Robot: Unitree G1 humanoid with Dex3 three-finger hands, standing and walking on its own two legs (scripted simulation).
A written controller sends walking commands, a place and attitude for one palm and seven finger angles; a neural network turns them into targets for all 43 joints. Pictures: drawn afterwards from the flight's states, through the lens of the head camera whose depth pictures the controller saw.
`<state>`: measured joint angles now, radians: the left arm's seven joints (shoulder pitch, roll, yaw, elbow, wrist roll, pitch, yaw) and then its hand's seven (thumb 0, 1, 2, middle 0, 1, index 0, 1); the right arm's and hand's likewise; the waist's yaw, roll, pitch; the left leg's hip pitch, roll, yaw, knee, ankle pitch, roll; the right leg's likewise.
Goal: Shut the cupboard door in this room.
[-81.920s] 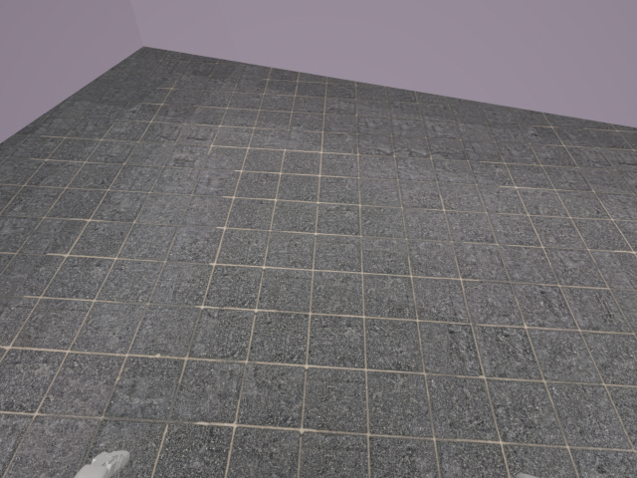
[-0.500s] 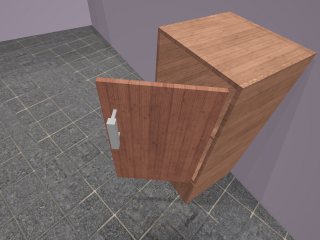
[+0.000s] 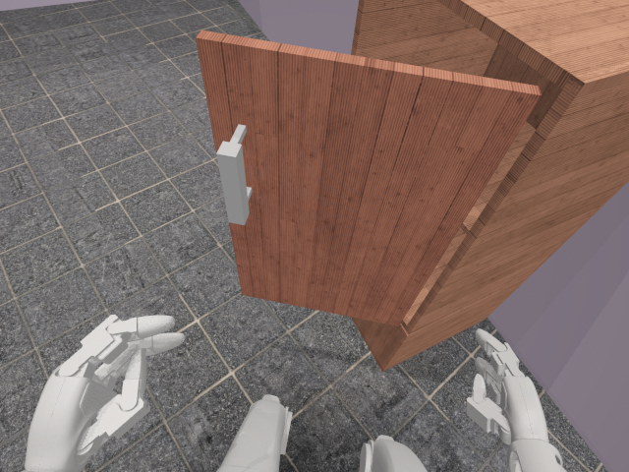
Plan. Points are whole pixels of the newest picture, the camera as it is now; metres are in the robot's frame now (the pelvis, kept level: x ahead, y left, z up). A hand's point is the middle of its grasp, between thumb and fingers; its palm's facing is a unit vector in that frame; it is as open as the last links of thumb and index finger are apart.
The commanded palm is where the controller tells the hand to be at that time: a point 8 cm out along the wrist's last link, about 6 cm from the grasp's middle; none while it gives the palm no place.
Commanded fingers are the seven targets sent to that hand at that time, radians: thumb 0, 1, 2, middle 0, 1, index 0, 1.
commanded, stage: raise the hand and make a fist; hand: left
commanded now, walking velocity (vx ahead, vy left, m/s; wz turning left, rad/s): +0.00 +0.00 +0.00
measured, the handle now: (239, 176) +0.46 +0.18 +0.09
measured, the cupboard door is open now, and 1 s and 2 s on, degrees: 53 53 53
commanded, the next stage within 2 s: bring the fist close to the handle in 1.34 s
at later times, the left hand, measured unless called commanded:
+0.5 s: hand (179, 352) +0.22 +0.19 +0.06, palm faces -0.11 -0.99 +0.01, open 3.3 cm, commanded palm +0.20 +0.25 +0.08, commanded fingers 0.00 0.90 0.90 -1.19 -1.38 -1.19 -1.38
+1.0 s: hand (164, 310) +0.25 +0.20 +0.10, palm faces -0.02 -1.00 -0.05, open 3.1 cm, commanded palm +0.22 +0.25 +0.09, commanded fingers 0.00 0.90 0.90 -1.30 -1.50 -1.30 -1.50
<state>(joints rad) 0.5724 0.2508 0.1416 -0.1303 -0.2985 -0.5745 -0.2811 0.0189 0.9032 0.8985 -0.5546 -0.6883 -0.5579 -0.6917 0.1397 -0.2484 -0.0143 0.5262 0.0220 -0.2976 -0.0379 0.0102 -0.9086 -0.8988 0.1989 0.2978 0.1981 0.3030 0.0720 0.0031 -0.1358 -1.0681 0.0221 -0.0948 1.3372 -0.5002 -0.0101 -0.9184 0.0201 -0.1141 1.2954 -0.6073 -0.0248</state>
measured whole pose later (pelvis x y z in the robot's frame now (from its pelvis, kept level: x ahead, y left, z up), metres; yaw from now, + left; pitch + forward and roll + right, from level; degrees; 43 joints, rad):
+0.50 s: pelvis +0.02 +0.02 +0.01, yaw -2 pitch +16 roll -4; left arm 0.49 0.25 0.12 -0.12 -0.29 -0.38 -0.31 0.01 0.91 0.90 -1.01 -1.19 -1.01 -1.19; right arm 0.21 -0.24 -0.03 0.53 0.04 -0.20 -0.06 0.01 -0.91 -0.90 0.20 0.30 0.20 0.30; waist 0.01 0.03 -0.15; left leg -1.07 0.03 -0.04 1.30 -0.51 0.02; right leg -0.94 0.02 -0.06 1.25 -0.60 0.01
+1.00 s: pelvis +0.02 +0.01 +0.03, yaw -1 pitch +14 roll -4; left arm 0.39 0.28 0.17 -0.11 -0.29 -0.38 -0.22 0.01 0.90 0.90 -1.29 -1.49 -1.30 -1.50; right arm 0.25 -0.23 0.03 0.50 0.03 -0.15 -0.04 0.01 -0.91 -0.90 0.20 0.30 0.20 0.30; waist 0.00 0.04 -0.15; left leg -0.98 0.03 -0.06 1.22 -0.48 0.01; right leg -0.84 0.03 -0.07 1.16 -0.56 0.00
